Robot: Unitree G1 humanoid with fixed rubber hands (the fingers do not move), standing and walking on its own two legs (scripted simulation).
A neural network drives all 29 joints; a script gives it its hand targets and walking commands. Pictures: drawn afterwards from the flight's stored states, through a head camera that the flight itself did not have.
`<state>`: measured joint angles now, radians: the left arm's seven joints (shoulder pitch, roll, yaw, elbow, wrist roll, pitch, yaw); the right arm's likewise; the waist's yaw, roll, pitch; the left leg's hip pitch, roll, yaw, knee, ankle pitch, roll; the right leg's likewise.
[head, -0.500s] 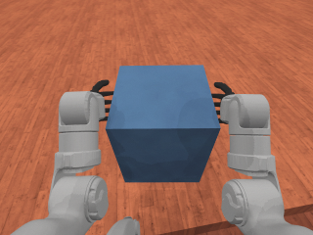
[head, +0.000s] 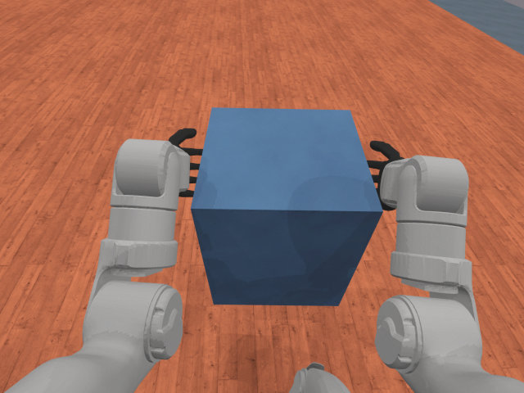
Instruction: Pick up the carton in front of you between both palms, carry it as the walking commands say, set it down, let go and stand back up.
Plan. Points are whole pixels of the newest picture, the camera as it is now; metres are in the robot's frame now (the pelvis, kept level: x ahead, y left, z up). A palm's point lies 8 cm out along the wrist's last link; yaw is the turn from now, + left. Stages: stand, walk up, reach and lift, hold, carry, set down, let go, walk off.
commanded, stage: carry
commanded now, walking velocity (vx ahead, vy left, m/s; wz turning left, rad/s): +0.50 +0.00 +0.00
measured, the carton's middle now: (278, 212) +0.38 +0.03 +0.11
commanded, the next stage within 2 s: none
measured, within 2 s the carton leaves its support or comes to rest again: neither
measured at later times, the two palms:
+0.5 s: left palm (216, 3) +0.67 +0.19 +0.32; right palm (380, 27) +0.67 -0.11 +0.32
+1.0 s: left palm (230, 23) +0.92 +0.20 +0.22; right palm (345, 36) +0.92 -0.09 +0.23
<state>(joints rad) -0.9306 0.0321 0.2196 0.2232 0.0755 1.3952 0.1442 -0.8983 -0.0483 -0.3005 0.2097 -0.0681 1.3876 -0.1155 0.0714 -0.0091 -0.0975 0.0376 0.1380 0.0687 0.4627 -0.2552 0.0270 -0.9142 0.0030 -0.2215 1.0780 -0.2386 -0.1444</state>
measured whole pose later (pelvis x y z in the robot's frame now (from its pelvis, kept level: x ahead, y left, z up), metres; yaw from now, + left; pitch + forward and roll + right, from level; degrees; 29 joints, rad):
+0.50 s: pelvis +0.30 +0.04 +0.11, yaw +0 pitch +4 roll -1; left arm -0.92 0.01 0.25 0.23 0.09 1.37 0.14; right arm -0.91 -0.05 -0.28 0.20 -0.10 1.39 -0.10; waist 0.02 0.02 -0.15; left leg -0.59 0.04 0.10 0.57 -0.06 0.04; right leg -0.13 -0.02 -0.10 0.52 -0.45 0.00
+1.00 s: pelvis +0.59 +0.04 +0.13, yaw +0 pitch +6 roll -1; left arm -0.51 -0.07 0.20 -0.02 0.10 1.23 0.12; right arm -0.50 0.13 -0.26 -0.04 -0.15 1.22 -0.10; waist 0.02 -0.02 -0.09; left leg -0.01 0.01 0.11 0.23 -0.32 0.02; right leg -0.57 -0.06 -0.14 0.50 -0.03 0.03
